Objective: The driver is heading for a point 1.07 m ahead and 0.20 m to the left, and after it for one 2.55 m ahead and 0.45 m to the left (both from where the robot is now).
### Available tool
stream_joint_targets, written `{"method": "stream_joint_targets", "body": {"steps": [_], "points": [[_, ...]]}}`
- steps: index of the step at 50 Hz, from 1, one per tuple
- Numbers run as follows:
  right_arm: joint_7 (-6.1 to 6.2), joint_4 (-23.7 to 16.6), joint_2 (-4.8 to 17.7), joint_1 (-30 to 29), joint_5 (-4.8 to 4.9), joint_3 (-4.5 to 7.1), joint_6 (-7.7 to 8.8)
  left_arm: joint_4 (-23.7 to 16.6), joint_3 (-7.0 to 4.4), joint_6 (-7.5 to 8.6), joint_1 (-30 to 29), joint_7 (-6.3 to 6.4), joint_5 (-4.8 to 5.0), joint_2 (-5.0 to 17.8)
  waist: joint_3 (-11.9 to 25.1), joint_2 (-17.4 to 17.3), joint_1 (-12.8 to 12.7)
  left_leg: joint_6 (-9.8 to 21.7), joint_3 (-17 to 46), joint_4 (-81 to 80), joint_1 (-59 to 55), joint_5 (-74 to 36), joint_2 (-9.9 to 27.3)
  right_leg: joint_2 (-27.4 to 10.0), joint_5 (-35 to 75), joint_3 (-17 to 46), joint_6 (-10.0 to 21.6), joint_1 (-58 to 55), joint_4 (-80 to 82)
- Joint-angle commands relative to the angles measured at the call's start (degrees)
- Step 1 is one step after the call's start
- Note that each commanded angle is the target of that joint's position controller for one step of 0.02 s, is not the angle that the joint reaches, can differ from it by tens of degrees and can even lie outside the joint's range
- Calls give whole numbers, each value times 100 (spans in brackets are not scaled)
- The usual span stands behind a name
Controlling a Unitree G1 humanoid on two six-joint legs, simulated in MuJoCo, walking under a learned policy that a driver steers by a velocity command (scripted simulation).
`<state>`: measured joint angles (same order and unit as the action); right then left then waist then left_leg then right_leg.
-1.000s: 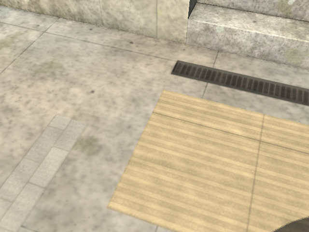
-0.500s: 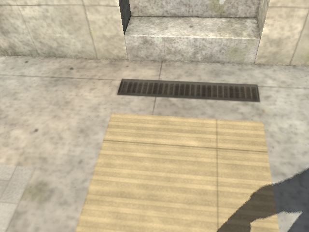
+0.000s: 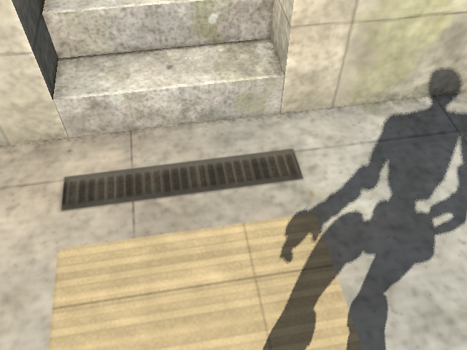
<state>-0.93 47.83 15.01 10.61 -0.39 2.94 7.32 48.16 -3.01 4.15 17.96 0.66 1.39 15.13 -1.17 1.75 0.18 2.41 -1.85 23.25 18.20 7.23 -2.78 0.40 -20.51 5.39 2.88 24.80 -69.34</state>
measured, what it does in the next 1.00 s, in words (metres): walks ahead: right foot, then left foot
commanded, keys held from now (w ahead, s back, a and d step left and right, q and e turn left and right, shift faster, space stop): w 0.40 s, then w+q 0.60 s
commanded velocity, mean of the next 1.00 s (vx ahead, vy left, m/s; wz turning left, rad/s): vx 0.50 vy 0.00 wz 0.16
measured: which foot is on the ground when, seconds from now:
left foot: down 0.00-0.34, up 0.36-0.90, down 0.92-1.00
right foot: up 0.00-0.32, down 0.34-0.90, up 0.92-1.00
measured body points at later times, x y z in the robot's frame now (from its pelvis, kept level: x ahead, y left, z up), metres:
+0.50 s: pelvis +0.27 -0.08 +0.00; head +0.29 -0.09 +0.45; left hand +0.40 +0.18 -0.10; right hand +0.33 -0.35 -0.13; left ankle +0.22 +0.08 -0.65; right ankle +0.30 -0.16 -0.74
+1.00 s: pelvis +0.53 -0.01 -0.02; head +0.57 +0.00 +0.43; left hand +0.52 +0.27 -0.15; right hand +0.76 -0.23 -0.12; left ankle +0.59 +0.07 -0.74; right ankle +0.38 -0.18 -0.63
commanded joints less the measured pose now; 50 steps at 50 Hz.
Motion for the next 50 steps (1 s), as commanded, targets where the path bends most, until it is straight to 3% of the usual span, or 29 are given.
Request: {"method": "stream_joint_targets", "body": {"steps": [1, 5, 9, 12, 14, 16, 17, 18, 19, 20, 21, 22, 23, 24, 27, 31, 35, 40, 43, 44, 45, 46, 47, 48, 49, 50], "points": [[-38, -95, 408, 241, 0, 72, 63, -401, -41, 52, 167, -23, -23, 162, 255, -540, -80, 1139, 1728, -1432, -946, -208, 1544, -636, 298, 89, 9, 1023, 303], [0, 51, 797, 461, 76, 165, 45, -733, 66, 71, -574, -47, -132, 85, 45, -429, 25, 1236, 1207, -1718, -803, -653, 1581, -816, 1073, -150, -128, 1259, 1666], [18, 169, 951, 768, 160, 167, -54, -926, 113, 124, -1330, -125, -76, 127, -53, -529, 279, 971, 656, -1601, -753, -725, 1354, -579, 2041, -460, -183, 785, 2997], [10, 315, 1009, 1083, 206, 156, -130, -1136, 93, 139, -1782, -188, -19, 254, -130, -606, 399, 857, 747, -1406, -1162, -500, 1570, -483, 1969, -492, -105, 714, 3479], [18, 363, 1074, 1110, 217, 165, -196, -1227, 55, 163, -1851, -232, -15, 366, -138, -647, 315, 761, 814, -1169, -1442, -544, 1729, -397, 1634, -546, 41, 555, 3750], [39, 360, 1084, 1003, 205, 144, -266, -1048, -85, 176, -1145, -227, -57, 592, 219, -621, -148, 556, 585, -267, -1437, -1681, 1544, -130, 1470, -772, 233, -550, 4084], [53, 323, 905, 999, 151, 73, -274, -787, -245, 173, -203, -180, -74, 902, 780, -441, -550, 366, 276, 943, -1013, -2012, 1224, -252, 1490, -602, 431, -1826, 4100], [73, 109, 553, 1028, -39, -76, -233, -641, -386, 128, 855, -111, -129, 1465, 1626, 621, -838, 103, -98, 3040, 217, -259, 787, -1596, 1659, 1046, 849, -3387, 4151], [41, 84, 64, 1641, 101, -204, -98, -592, -398, 108, 951, -175, -159, 1678, 2101, 1904, -467, -67, 290, 4546, 2141, 2521, 20, -2418, 546, 3530, 1647, -4582, 5070], [22, 126, 782, 1272, 231, -40, -19, -638, -261, 137, 749, -207, -101, 1084, 1545, 995, -573, 10, 738, 5127, 2752, 2374, 391, -2250, 158, 3366, 1445, -4144, 5260], [10, 20, 917, 851, 299, 14, 1, -711, -178, 158, 325, -209, -82, 827, 947, 662, -473, 104, 696, 5069, 2856, 1758, 647, -2076, 590, 2405, 1206, -3453, 5277], [41, 39, 801, 682, 253, 7, -42, -775, -126, 167, -93, -230, -107, 671, 693, 187, -290, 64, 638, 4828, 2543, 1260, 889, -1814, 1153, 1739, 1065, -2769, 5413], [57, 36, 721, 617, 187, 31, -110, -792, -97, 185, -352, -251, -131, 525, 449, 162, -148, 21, 654, 4510, 2339, 936, 1027, -1598, 1464, 1233, 985, -2286, 5617], [52, 65, 627, 716, 193, 38, -198, -750, -86, 223, -454, -256, -169, 455, 395, 296, -7, -7, 707, 4379, 2021, 712, 1120, -1477, 1664, 878, 915, -1969, 5804], [66, 50, 423, 708, 220, 48, -368, -529, -144, 340, -327, -222, -223, 517, 214, 204, 88, -90, 868, 4165, 2039, 240, 1007, -1386, 2544, 126, 916, -1710, 6064], [46, -153, 368, 203, 175, 82, -375, -316, -175, 323, -155, -97, -240, 597, 4, 110, -3, -149, 1032, 3137, 2487, -785, 827, -1355, 2853, -537, 789, -1955, 6192], [-80, -434, 224, -542, 127, 12, -354, -153, -188, 285, 12, -2, -201, 721, -262, 56, -278, -84, 562, 2007, 2368, -1497, 774, -1344, 2768, -1070, 603, -2155, 6310], [-280, -950, 150, -1265, 155, -35, -341, 97, -224, 80, 409, 45, -125, 834, -473, 28, -492, 130, 92, 1412, 2760, -777, 696, -1663, 3524, -1373, 534, -3200, 5797], [-357, -1104, 324, -1000, 176, 64, -367, 14, -276, -44, 209, 117, -100, 1068, -74, 337, -172, 418, -463, 1359, 1805, 75, 238, -1666, 6043, -1643, 365, -3316, 4843], [-349, -1040, 485, -524, 188, 157, -386, -20, -297, -90, 140, 152, -100, 1148, 232, 467, 109, 552, -593, 1379, 1143, 328, 9, -1633, 6863, -1703, 309, -3244, 4137], [-303, -865, 773, 309, 201, 317, -392, -61, -302, -123, 15, 174, -79, 1197, 673, 418, 583, 757, -567, 1010, -68, 88, -191, -1474, 6866, -1790, 176, -2835, 3027], [-176, -663, 1233, 1252, 172, 522, -437, -175, -271, -73, -11, 189, -94, 1163, 1179, -15, 1027, 1063, 373, 698, -1846, -84, 248, -1206, 5293, -1776, -57, -1527, 1375], [-100, -680, 1823, 1241, 172, 607, -429, -436, 28, 112, 637, 36, -290, 158, 1666, -1590, 300, 2135, 3507, 498, -3977, 234, 1837, -7, -802, -1334, -414, 1232, -775], [-86, -773, 1455, 1493, 122, 498, -381, -554, -5, 396, 143, -72, -82, 550, 2468, -1084, 668, 2450, 5062, -413, -4403, 809, 2254, 208, -1321, 37, -318, 1944, -1505], [-80, -749, 1133, 1293, 87, 422, -338, -766, -85, 515, -497, -114, 121, 812, 1621, -770, 750, 2068, 4141, -555, -3872, 493, 2037, -126, -764, 151, -175, 2388, -1325], [-81, -824, 929, 859, 140, 364, -313, -826, -58, 556, -627, -87, 71, 767, 1040, -265, 458, 1819, 3354, -581, -2916, 1, 1771, -387, -234, 88, -119, 2204, -750]]}}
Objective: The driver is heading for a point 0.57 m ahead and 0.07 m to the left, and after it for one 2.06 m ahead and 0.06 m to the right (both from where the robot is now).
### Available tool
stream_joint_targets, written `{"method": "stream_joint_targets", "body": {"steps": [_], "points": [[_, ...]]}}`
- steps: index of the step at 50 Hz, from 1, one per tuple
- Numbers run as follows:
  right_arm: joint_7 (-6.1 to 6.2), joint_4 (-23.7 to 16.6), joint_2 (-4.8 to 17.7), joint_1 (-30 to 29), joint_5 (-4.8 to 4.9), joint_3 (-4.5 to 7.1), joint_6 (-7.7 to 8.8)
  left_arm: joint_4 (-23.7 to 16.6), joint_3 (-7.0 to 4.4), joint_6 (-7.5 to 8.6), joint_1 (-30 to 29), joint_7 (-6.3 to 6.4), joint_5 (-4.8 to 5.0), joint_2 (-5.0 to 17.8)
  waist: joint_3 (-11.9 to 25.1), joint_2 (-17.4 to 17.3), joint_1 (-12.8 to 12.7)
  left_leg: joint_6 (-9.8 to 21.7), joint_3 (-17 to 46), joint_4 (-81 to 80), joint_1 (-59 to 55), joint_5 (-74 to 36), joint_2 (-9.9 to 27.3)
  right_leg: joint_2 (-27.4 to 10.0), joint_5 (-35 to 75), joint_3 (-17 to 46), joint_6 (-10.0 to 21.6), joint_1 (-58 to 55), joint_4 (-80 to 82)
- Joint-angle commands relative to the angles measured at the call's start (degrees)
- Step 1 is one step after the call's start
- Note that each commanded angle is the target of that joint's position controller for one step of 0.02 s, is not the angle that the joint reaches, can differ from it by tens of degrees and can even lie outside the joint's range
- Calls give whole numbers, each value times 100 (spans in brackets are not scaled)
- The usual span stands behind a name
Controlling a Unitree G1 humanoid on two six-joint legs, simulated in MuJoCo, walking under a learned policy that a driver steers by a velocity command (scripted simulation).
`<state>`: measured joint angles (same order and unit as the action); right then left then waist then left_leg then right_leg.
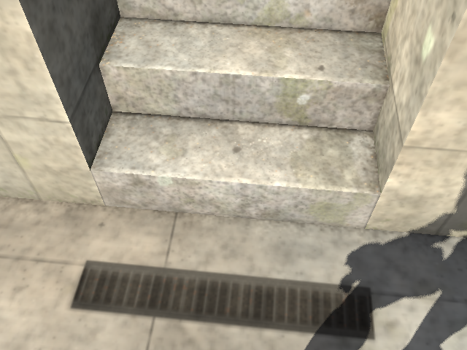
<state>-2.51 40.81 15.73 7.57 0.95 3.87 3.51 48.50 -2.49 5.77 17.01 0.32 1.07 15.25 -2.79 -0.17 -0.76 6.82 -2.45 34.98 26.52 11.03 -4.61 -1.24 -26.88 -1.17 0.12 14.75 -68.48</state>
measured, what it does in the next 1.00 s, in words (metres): walks ahead: right foot, then left foot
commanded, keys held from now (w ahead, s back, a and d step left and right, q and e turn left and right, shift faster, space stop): w+q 0.48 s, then w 0.16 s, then w+e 0.36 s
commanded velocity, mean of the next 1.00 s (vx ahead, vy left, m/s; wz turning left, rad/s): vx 0.50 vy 0.00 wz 0.29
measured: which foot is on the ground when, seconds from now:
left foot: down 0.00-0.38, up 0.40-0.82, down 0.84-1.00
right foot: up 0.00-0.36, down 0.38-0.86, up 0.88-1.00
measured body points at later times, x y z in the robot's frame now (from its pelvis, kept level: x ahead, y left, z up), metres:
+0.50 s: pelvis +0.28 -0.03 +0.02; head +0.31 -0.03 +0.47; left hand +0.34 +0.27 -0.08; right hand +0.43 -0.28 -0.11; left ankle +0.15 +0.05 -0.65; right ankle +0.36 -0.11 -0.72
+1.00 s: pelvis +0.49 +0.08 +0.03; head +0.51 +0.12 +0.47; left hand +0.45 +0.35 -0.12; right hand +0.69 -0.12 -0.08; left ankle +0.50 +0.18 -0.72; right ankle +0.46 -0.07 -0.65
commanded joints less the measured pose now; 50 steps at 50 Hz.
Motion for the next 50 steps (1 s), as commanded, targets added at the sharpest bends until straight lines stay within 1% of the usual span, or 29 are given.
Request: {"method": "stream_joint_targets", "body": {"steps": [1, 3, 6, 7, 8, 11, 14, 16, 18, 19, 20, 21, 22, 23, 24, 26, 28, 33, 34, 36, 39, 40, 42, 43, 44, 45, 46, 47, 50], "points": [[74, -237, 683, 742, 8, 217, 70, -806, -146, 369, -550, -1, -41, 759, 841, 168, 288, 1219, 2886, -1836, -2880, -964, 1717, -392, 620, 670, 99, 2832, -358], [119, -396, 601, 447, -71, 166, 74, -809, -229, 223, -307, 36, -157, 853, 618, 40, -44, 1136, 2453, -2099, -1939, -1734, 1478, -561, 810, 661, -49, 2167, 145], [202, -372, 809, 583, -29, 216, 112, -952, -187, 62, -476, 69, -215, 621, 448, -98, -82, 1075, 1933, -2237, -1303, -2273, 1236, -504, 1278, 452, -320, 2043, 994], [175, -21, 1032, 1147, -251, 266, 56, -952, -7, -206, -445, -61, -557, 247, 407, -115, -89, 826, 1564, -2176, -1085, -2381, 977, -440, 1510, 62, -365, 1746, 1247], [143, 13, 986, 1197, -242, 276, 41, -1013, 7, -322, -567, -132, -575, 197, 340, -251, -43, 658, 1377, -2061, -978, -2451, 779, -376, 1935, -10, -380, 1641, 1625], [108, 29, 925, 1384, -174, 276, -7, -1189, 17, -401, -1214, -167, -391, 368, 278, -517, 267, 441, 1623, -1968, -1199, -1744, 717, -255, 2520, -4, -388, 1638, 2558], [115, -3, 1002, 1493, -220, 316, -37, -1352, 31, -305, -1685, -185, -343, 458, 248, -532, 491, 499, 2018, -1755, -1611, -1516, 885, -109, 2504, 75, -360, 1525, 3248], [146, -20, 1042, 1413, -259, 322, -58, -1362, -15, -203, -1517, -159, -283, 567, 285, -493, 370, 412, 2481, -1518, -1780, -1466, 1156, -20, 2068, 196, -218, 1078, 3557], [176, -56, 1098, 1107, -264, 331, -39, -1150, -97, -103, -721, -86, -282, 739, 375, -499, -77, 229, 2624, -918, -1650, -1604, 1059, 95, 1663, 226, -31, 129, 4025], [158, -81, 952, 1082, -207, 284, 8, -1004, -175, -19, -78, -17, -358, 973, 739, -180, -377, 71, 2300, 69, -1430, -1685, 650, -134, 1582, 478, 115, -802, 4359], [147, -231, 443, 1234, -59, 117, 72, -996, -277, 26, 646, 91, -517, 1472, 1519, 697, -616, -89, 1576, 1727, -683, -667, 170, -1544, -71, 2046, 496, -2024, 4860], [162, -402, 419, 1599, -46, 92, 76, -976, -378, -21, 457, 77, -579, 1879, 1585, 2125, -257, -167, 938, 2662, 843, 2128, -499, -2463, -865, 4602, 1045, -2586, 5731], [203, -110, 821, 1489, -180, 145, -38, -1022, -305, -68, 206, 49, -485, 1321, 1004, 1047, -125, -102, 992, 3123, 1168, 1748, 133, -2420, -1559, 4343, 1063, -2075, 5700], [143, -53, 870, 1144, -219, 155, -66, -1057, -203, -73, -8, 30, -411, 896, 561, 409, -166, -138, 932, 3045, 1032, 1249, 273, -2127, -1011, 3495, 960, -1573, 5712], [92, -40, 769, 949, -247, 136, -88, -1007, -147, -73, -112, 22, -388, 705, 336, 262, -125, -206, 872, 2841, 884, 958, 443, -1826, 79, 2619, 828, -1257, 5752], [0, -6, 596, 826, -373, 91, -163, -796, -102, 9, 76, 3, -350, 603, 242, 572, -91, -305, 786, 2635, 712, 696, 559, -1419, 1796, 1568, 738, -1085, 5759], [-44, 10, 464, 761, -343, 40, -181, -627, -109, 106, 285, -62, -289, 609, 361, 666, -56, -342, 766, 2555, 708, 487, 509, -1324, 3036, 1071, 773, -1201, 5707], [-127, -189, 331, -143, -376, -87, -124, -313, -110, 120, 492, -120, -193, 618, 143, 721, -130, -539, 473, 1337, 827, -249, 579, -1154, 3790, 300, 881, -1193, 5937], [-102, -195, 374, -355, -322, -106, -109, -222, -93, 104, 467, -130, -198, 567, 48, 781, -81, -583, 252, 978, 665, -482, 659, -1025, 3788, 252, 839, -1088, 6003], [-58, -207, 247, -663, -333, -203, -66, -102, -128, 102, 507, -148, -182, 680, 23, 749, -91, -597, -16, 246, 159, -637, 657, -929, 4235, 155, 794, -955, 5882], [27, -171, 367, -797, -319, -205, 3, 83, -211, 47, 595, -118, -181, 910, 110, 742, -50, -494, -25, -283, -236, -380, 584, -1126, 4638, 433, 807, -1184, 5466], [95, -107, 391, -664, -334, -201, 33, 140, -210, 30, 551, -97, -153, 915, 218, 676, 68, -422, 15, -566, -566, -264, 533, -1147, 4934, 496, 774, -1212, 5207], [268, 372, 604, 413, -419, -93, 175, 242, -178, -20, 555, -71, -115, 820, 817, 241, 450, -317, -93, -1209, -2175, -362, 401, -677, 5026, 304, 617, -864, 3844], [350, 530, 945, 1280, -578, 1, 209, 62, -118, 17, 318, -80, -126, 659, 1408, -219, 861, -173, 901, -1229, -3450, -62, 1455, -336, 3327, 197, 482, 166, 2600], [440, 549, 1713, 1469, -544, 193, 160, -147, 56, -18, 694, -33, 7, 5, 1712, -1691, 684, 457, 3060, -1946, -4240, -87, 3087, 517, -96, -169, 342, 1930, 1170], [463, 554, 1352, 1227, -363, 148, 109, 134, -78, -165, 552, 9, -139, 550, 1386, -771, 616, 514, 3089, -2140, -3516, 371, 2982, 135, -131, 449, 475, 1960, 668], [435, 486, 855, 697, -305, 0, 139, 195, -111, -209, 421, -30, -183, 551, 829, -574, 344, 365, 2394, -2284, -2949, 472, 2629, -76, 286, 520, 521, 1969, 709], [397, 488, 534, 439, -309, -82, 202, 221, -88, -242, 303, -40, -169, 442, 588, -463, 202, 202, 1812, -2442, -2545, -100, 2339, -250, 626, 478, 450, 1792, 859], [378, 667, 349, 447, -242, -120, 410, 345, -52, -392, 249, -44, -370, 259, 606, -555, -36, 132, 784, -2438, -2221, -1961, 2063, -310, 1032, 305, 278, 1535, 599]]}}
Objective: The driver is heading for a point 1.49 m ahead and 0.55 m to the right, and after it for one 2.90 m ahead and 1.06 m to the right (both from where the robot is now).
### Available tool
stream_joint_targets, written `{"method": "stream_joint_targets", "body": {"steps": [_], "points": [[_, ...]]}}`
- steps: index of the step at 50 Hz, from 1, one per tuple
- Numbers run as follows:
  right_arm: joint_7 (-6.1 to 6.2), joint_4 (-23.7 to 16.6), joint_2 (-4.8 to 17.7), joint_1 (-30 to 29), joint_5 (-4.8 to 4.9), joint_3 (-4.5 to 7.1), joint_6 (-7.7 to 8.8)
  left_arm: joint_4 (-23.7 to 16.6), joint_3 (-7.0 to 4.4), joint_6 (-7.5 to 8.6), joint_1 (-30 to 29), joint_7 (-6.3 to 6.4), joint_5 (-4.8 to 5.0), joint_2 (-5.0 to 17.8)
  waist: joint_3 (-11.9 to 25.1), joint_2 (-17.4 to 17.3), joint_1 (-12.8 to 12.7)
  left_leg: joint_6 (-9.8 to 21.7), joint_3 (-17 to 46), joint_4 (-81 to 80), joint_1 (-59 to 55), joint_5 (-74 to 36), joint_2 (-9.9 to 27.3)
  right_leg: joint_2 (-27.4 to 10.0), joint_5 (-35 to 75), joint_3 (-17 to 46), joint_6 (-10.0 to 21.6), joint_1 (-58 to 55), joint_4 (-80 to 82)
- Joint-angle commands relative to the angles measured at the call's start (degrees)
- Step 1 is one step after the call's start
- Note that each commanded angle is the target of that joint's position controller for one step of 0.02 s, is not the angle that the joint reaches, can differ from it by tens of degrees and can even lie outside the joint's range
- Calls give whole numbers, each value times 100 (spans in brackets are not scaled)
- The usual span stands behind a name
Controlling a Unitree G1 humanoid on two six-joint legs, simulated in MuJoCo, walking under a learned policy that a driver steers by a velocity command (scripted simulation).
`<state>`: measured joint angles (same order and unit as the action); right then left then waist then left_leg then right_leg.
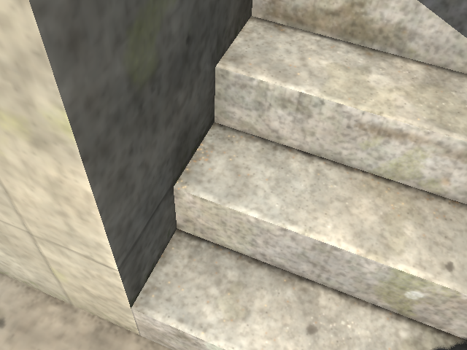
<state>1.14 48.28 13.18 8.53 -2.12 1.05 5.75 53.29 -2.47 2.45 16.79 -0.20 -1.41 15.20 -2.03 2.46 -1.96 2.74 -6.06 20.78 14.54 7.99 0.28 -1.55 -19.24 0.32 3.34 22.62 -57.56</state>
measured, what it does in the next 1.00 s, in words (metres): climbs, turning right: right foot, then left foot 0.19 m higher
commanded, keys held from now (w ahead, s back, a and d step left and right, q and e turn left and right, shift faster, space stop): w+e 0.64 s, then e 0.14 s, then no key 0.22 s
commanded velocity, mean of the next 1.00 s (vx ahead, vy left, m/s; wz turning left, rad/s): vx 0.41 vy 0.00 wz -0.50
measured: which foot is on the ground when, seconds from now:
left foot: down 0.00-0.36, up 0.38-0.82, down 0.84-1.00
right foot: up 0.00-0.34, down 0.36-0.84, up 0.86-1.00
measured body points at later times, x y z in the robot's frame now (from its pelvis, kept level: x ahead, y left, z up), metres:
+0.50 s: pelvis +0.16 -0.06 -0.02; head +0.17 -0.08 +0.43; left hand +0.32 +0.17 -0.14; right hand +0.22 -0.32 -0.14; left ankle +0.15 +0.08 -0.59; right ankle +0.13 -0.12 -0.75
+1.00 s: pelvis +0.34 -0.08 +0.11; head +0.38 -0.08 +0.55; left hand +0.59 +0.07 -0.01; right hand +0.37 -0.37 +0.01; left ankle +0.46 -0.04 -0.56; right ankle +0.21 -0.17 -0.43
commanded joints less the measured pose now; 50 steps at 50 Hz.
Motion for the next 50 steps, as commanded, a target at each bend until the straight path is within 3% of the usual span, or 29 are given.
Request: {"method": "stream_joint_targets", "body": {"steps": [1, 4, 12, 14, 16, 17, 18, 19, 20, 21, 22, 23, 26, 27, 29, 31, 34, 36, 38, 39, 40, 41, 42, 43, 44, 45, 47, 48, 50], "points": [[-16, -11, 595, 418, 106, 170, 238, -176, -49, -88, 112, -7, -130, 210, 557, -753, 66, 569, 884, -928, -1038, -2249, 1545, -307, 393, 135, -62, 885, -539], [-65, 139, 610, 667, 187, 187, 270, -449, -18, -132, -589, -123, -160, 108, 457, -795, 143, 662, 385, -981, -1068, -2521, 1490, -409, 907, 4, -222, 1292, -100], [57, 171, 631, 1055, 8, 243, 132, -843, 53, -205, -1531, -27, -250, 56, 420, -863, 258, 748, -111, -587, -1064, -2501, 1830, -316, 815, -404, -16, 850, 629], [169, -3, 594, 805, -78, 193, 12, -724, 36, -175, -1109, 14, -157, 80, 690, -931, 140, 560, -617, 169, -1088, -3872, 1691, -49, 144, -597, 191, 21, 1051], [127, -88, 821, 710, 42, 232, -138, -545, -70, -44, -334, 57, -116, 199, 1009, -887, -189, 483, -740, 1975, -1066, -5031, 1528, 505, 100, -925, 351, -883, 1822], [55, -137, 897, 470, 200, 268, -246, -433, -103, 62, 261, 45, -160, 129, 1032, -511, -549, 283, -975, 3284, -497, -4210, 1247, 736, 1001, -1087, 411, -1604, 2985], [15, -294, 652, 211, 128, 207, -223, -334, -209, 128, 579, 69, -278, 570, 685, 108, -717, 49, -696, 4937, 1378, -757, 943, 176, 1575, -90, 566, -2623, 3374], [22, -526, -230, 811, 6, -25, -148, -453, -392, 136, 314, 106, -239, 1522, 288, 1364, 189, -311, -406, 6922, 3162, 2007, 185, -1463, 5805, 2275, 1046, -2717, 2990], [56, -576, 22, 870, -68, 18, -147, -647, -489, 93, 654, 85, 8, 1607, 1113, 634, -243, -386, 523, 7371, 3214, 1678, 166, -2094, 4481, 3184, 2066, -2608, 3836], [75, -680, 111, 503, -128, 44, -145, -736, -402, 34, 342, 80, 108, 1195, 384, 233, -35, -472, 602, 7519, 3532, 1407, 360, -1894, 2901, 2856, 2056, -1907, 3989], [60, -735, 158, 370, -173, 75, -136, -897, -274, -7, -164, 94, 97, 779, -39, 37, 199, -453, 597, 7344, 3534, 1310, 461, -1450, 2240, 2308, 1726, -1205, 3962], [44, -783, 84, 304, -240, 32, -190, -1006, -227, -40, -341, 121, 8, 637, 14, -114, 322, -495, 577, 7220, 3395, 1184, 454, -1109, 2448, 1988, 1526, -893, 3840], [-73, -1110, -50, 182, -223, -6, -401, -982, -194, 55, -97, 204, -22, 518, 319, -48, 345, -551, 299, 7563, 3358, 590, 242, -771, 3775, 1641, 1422, -755, 3645], [-37, -1274, -412, -47, -167, -96, -452, -842, -240, 98, 352, 153, -40, 687, 450, 456, 93, -430, 48, 9394, 4263, 1125, 44, -943, 3870, 2005, 1617, -1300, 3734], [68, -1775, -471, -647, -194, -143, -479, -637, -203, 158, 1017, 153, 56, 495, 267, 324, -69, -275, 478, 10351, 5818, 1508, 208, -1043, 2358, 2412, 1659, -1997, 3826], [50, -2244, -521, -1445, -259, -237, -454, -496, -196, 193, 1402, 217, 26, 468, 45, -45, -213, -174, 597, 10459, 6814, 1830, 276, -1022, 1398, 2602, 1522, -2471, 3977], [82, -2782, -582, -2209, -224, -317, -459, -432, -189, 229, 1624, 265, -21, 499, -126, -17, -385, -100, 611, 10764, 7649, 2447, 240, -1047, 1423, 2504, 1339, -2820, 4179], [125, -3214, -624, -2614, -230, -427, -492, -388, -199, 173, 1530, 320, 73, 533, -265, -305, -307, -155, 453, 8962, 6588, 2229, 354, -685, 2508, 2188, 1017, -1896, 4567], [35, -3607, -973, -2916, -106, -598, -630, -521, -225, -44, 1386, 536, 122, 595, 118, 95, -338, -28, 9, 6945, 4302, 2411, 206, -675, 4559, 1798, 1005, -1152, 5594], [80, -3309, -1066, -2347, -47, -569, -711, -550, -218, -187, 1006, 566, 36, 498, 596, 292, -12, 60, -229, 6489, 2747, 2039, -105, -367, 5991, 1110, 873, -837, 5402], [145, -2878, -707, -1297, 76, -395, -704, -901, -298, -120, 529, 523, 15, 907, 1280, 624, 449, 62, -152, 5789, 1245, 2502, -452, -299, 9244, 810, 696, -843, 4514], [234, -2453, -178, 182, 219, -72, -706, -1073, -475, 94, 100, 408, 170, 1317, 2277, 1071, 1114, 221, 228, 5646, 21, 1577, -405, -764, 11519, 1193, 560, -1295, 3510], [290, -2152, 202, 992, 70, 100, -662, -1031, -552, 302, -248, 191, 465, 1418, 2696, 725, 1604, 389, 682, 4102, -471, 1242, -323, -688, 10726, 1028, 330, -1689, 2082], [401, -1890, 890, 1456, -160, 313, -605, -1403, -481, 436, -581, 4, 519, 969, 2874, -1177, 1757, 1203, 3133, 2344, -1390, -285, 1059, 526, 5676, 971, 1, -168, -389], [464, -1700, 1321, 1345, 25, 442, -607, -1550, -309, 446, 258, -33, 172, 22, 3290, -2932, 1034, 1778, 5647, 764, -1190, -3799, 2347, 1680, 88, 1505, -267, 422, -3051], [415, -1754, 855, 628, 145, 397, -598, -1400, -205, 332, 701, -21, -38, -320, 3165, -2129, 510, 1736, 5706, 575, -390, -2128, 2258, 1417, 181, 1974, -282, 772, -4503], [422, -1518, -429, -887, 146, 128, -615, -1421, -197, -138, 730, 162, -316, -576, 884, -553, -464, 1050, 4041, 1311, 1534, 1755, 1656, 793, 942, 1188, -301, 1742, -4437], [427, -1243, -725, -918, 131, 18, -565, -1521, -96, -307, 560, 229, -411, -736, 231, -199, -510, 842, 3133, 1450, 2163, 1909, 1292, 723, 1161, 1155, -317, 1926, -4289], [269, -759, -579, -476, 81, 57, -372, -1638, -28, -481, 388, 304, -325, -883, -2, -308, -376, 794, 2084, 1484, 2202, 1115, 1048, 903, 1259, 969, -238, 2433, -5169]]}}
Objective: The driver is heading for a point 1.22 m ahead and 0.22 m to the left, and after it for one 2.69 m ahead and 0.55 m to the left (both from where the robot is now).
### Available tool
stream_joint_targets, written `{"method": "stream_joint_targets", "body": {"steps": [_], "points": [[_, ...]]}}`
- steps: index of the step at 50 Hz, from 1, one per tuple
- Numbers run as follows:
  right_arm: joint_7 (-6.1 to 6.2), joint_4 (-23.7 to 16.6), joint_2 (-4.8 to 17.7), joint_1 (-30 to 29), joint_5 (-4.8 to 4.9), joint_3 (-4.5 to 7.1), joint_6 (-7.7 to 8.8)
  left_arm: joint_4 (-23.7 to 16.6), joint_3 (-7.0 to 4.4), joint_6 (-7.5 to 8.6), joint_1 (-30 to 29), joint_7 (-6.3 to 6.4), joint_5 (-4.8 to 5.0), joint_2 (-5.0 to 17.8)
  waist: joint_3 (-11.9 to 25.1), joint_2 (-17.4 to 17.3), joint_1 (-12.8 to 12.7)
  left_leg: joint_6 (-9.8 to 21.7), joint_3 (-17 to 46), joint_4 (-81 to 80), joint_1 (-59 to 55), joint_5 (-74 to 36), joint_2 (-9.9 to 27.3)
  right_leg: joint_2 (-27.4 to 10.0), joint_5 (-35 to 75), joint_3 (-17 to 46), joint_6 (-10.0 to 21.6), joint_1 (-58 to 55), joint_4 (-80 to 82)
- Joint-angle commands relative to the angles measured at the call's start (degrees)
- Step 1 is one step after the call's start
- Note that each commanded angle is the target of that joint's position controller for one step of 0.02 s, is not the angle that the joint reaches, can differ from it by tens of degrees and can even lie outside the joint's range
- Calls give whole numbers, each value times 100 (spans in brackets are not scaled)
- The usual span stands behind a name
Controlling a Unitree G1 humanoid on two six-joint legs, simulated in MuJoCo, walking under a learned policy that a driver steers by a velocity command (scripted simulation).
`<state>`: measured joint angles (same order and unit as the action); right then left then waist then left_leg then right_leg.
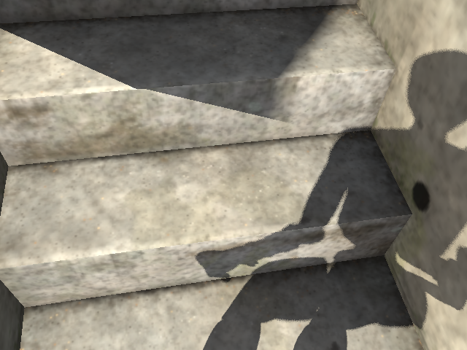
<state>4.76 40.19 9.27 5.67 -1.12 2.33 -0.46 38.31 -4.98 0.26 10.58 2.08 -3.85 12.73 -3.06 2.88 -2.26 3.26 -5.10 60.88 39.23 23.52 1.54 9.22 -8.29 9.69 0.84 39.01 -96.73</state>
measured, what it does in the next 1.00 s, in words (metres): climbs: right foot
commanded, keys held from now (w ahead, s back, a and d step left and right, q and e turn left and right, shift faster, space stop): no key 1.00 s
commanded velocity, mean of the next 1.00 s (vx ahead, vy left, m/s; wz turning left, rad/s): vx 0.03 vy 0.00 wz -0.06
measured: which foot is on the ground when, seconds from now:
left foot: down 0.00-1.00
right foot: up 0.00-0.34, down 0.36-1.00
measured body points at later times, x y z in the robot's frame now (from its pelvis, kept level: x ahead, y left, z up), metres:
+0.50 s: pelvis +0.10 -0.04 +0.07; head +0.10 -0.05 +0.52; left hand +0.21 +0.17 -0.05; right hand +0.20 -0.26 -0.07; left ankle +0.09 +0.10 -0.66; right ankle +0.11 -0.14 -0.66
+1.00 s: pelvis +0.12 -0.03 +0.06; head +0.12 -0.04 +0.51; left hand +0.23 +0.19 -0.06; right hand +0.18 -0.26 -0.08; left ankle +0.09 +0.10 -0.66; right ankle +0.11 -0.14 -0.66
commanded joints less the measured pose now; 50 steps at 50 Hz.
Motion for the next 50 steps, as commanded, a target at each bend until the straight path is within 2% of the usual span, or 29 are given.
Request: {"method": "stream_joint_targets", "body": {"steps": [1, 3, 5, 7, 8, 9, 10, 11, 12, 13, 14, 15, 16, 17, 18, 19, 20, 21, 22, 24, 25, 28, 29, 30, 32, 34, 36, 42, 50], "points": [[-160, 318, -78, 186, -38, -42, 362, -179, 268, -255, 898, 84, 7, -736, 29, -421, -271, 717, 1618, -2540, -419, -862, 837, -73, 174, 72, 38, 1084, -1380], [-241, 612, 209, 765, -77, 53, 440, -254, 272, -186, 767, 90, 76, -687, 84, -592, -130, 729, 1298, -2965, -1159, -1869, 949, -109, 35, -88, -37, 1581, -1248], [-139, 594, 287, 805, -51, 78, 359, -359, 210, -211, 517, 96, 77, -459, 269, -416, -159, 725, 1203, -2982, -1366, -2823, 1053, -216, 163, 25, -235, 1419, -567], [-23, 526, 357, 747, -33, 69, 310, -373, 201, -303, 438, 73, 127, -416, 439, -494, -131, 905, 1063, -3206, -1492, -2586, 1118, -334, 275, -255, -414, 1131, 200], [95, 434, 252, 617, -13, -5, 290, -381, 240, -349, 359, 29, 190, -513, 541, -598, -138, 956, 1165, -3448, -1445, -2324, 1225, -585, 144, -219, -501, 676, 889], [140, 330, 243, 521, 143, -57, 240, -298, 245, -478, 372, -3, 295, -536, 611, -746, -218, 935, 1155, -3638, -1327, -1380, 1157, -765, 47, -388, -599, 110, 1773], [-287, -236, 1034, -143, -252, -35, 399, -187, 349, -483, 67, -371, 439, 130, 1279, -2346, 300, 892, 1166, -4506, -1418, 648, 719, -759, -456, -1170, -666, 1215, 694], [-395, -233, 1063, -87, -258, 125, 509, -73, 150, -433, 441, -506, 224, 406, 954, -1968, 374, 932, 1752, -4612, -1820, 1153, 1036, -817, -671, -788, -696, 1052, 1135], [-389, -258, 1135, 23, -141, 109, 621, 110, 171, -393, 519, -565, 61, 398, 828, -1180, 421, 827, 1675, -4648, -1624, 888, 1067, -984, -435, -970, -588, 569, 1730], [-368, -289, 1024, -42, -29, 63, 679, 123, 188, -349, 507, -568, -11, 238, 735, -778, 429, 647, 1379, -4511, -1787, 652, 939, -1204, -693, -1028, -462, 49, 3142], [-326, -282, 714, 39, 87, -81, 703, 153, 217, -248, 327, -616, -12, 67, 628, -664, 554, 474, 1124, -4287, -1852, 742, 737, -1280, -1088, -1174, -420, -445, 4405], [-398, -198, 351, -85, 101, -264, 757, 138, 218, -83, 180, -700, 8, -205, 528, -804, 348, 240, 1226, -4121, -1343, 814, 997, -1440, -948, -818, -273, -1493, 4714], [-462, -142, 238, -308, 229, -384, 700, 225, 241, 34, 386, -803, 93, -317, 556, -459, 117, 170, 1028, -3831, -1313, 1130, 916, -1360, -582, -934, -181, -2068, 6058], [-545, 63, 223, 107, 329, -422, 535, 311, 268, 131, 402, -912, 178, -372, 583, -124, 234, 243, 894, -3376, -1626, 922, 808, -1121, -643, -1225, -70, -2434, 7455], [-632, 628, 256, 1419, 199, -380, 352, 267, 212, 205, 187, -884, 46, -317, 995, 25, 552, 332, 788, -2709, -1651, 144, 631, -1105, -210, -1249, 202, -3085, 7012], [-598, 695, 144, 2259, 160, -398, 294, 35, 171, 335, -46, -819, 152, 269, 1357, 855, 1021, -142, 519, -2002, -1428, -30, 153, -1785, 3004, -214, 1313, -3223, 6418], [-634, 478, 348, 1699, 282, -377, 352, -83, 268, 488, -665, -915, 418, 61, 1155, 1065, 824, -733, 598, -1996, -1040, -298, 224, -2165, 1377, 1054, 1645, -2683, 6779], [-371, 680, 728, 1546, 134, -4, 185, 256, 436, 272, 1104, -96, 106, -702, 1174, 160, 145, -424, 462, -2093, -1668, 143, 253, -2632, 306, 1261, 1212, -2522, 8010], [-300, 634, 395, 1278, 87, -106, 84, 425, 506, 194, 848, 207, 121, -423, 550, 646, 420, -328, 601, -2513, -1933, -173, 217, -2312, -122, 999, 840, -2143, 7986], [-230, 737, 267, 1002, 102, -188, -21, 273, 516, 133, 437, 383, 144, -179, 53, 316, 455, -166, 679, -3351, -2248, -791, 258, -1790, 109, 94, 246, -1986, 7822], [-247, 823, 421, 926, 44, -148, -22, 233, 489, 118, 436, 368, 172, 16, 97, -52, 339, -129, 747, -3467, -2276, -1179, 278, -1902, 855, -38, 176, -2283, 7626], [-269, 1018, 497, 1131, 131, -128, 58, 382, 456, 193, 827, 318, 263, 179, 664, 62, 279, -116, 754, -3742, -2696, -1719, 370, -1749, 2402, -440, 174, -3144, 7328], [-577, 642, -26, 477, 187, -345, 155, 427, 404, 175, 129, -380, 332, 223, 952, -324, 301, -305, 415, -3154, -2673, -2072, 167, -1337, 1705, -650, 532, -2981, 6894], [-736, 759, 80, 724, 139, -361, 162, 491, 407, 194, 185, -671, 284, 151, 1073, -297, 342, -302, 457, -3153, -2603, -1721, 151, -1311, 1385, -703, 613, -2890, 6917], [-785, 974, 478, 1106, 95, -261, 130, 641, 377, 296, 367, -909, 237, 62, 738, -131, 233, -249, 439, -3065, -2112, -1222, 134, -1463, 1142, -587, 684, -2802, 7015], [-719, 965, 529, 1042, 118, -252, 187, 707, 368, 411, 220, -885, 217, 70, 815, -93, 220, -235, 492, -2900, -1993, -1324, 183, -1549, 1411, -513, 683, -2757, 6878], [-656, 1060, 392, 1113, 164, -293, 218, 715, 383, 446, 37, -838, 277, 0, 899, -150, 246, -322, 557, -2829, -2030, -1518, 233, -1601, 1629, -479, 661, -2724, 6769], [-667, 1261, 382, 1133, 188, -344, 288, 916, 290, 381, 128, -826, 270, 153, 861, -242, 117, -286, 550, -2822, -2007, -1546, 130, -1496, 1293, -713, 639, -2661, 6738], [-750, 1445, 379, 1060, 193, -365, 322, 1148, 248, 356, -98, -812, 254, 125, 600, -328, 125, -175, 595, -3051, -2207, -1540, 66, -1371, 444, -948, 540, -2305, 6767]]}}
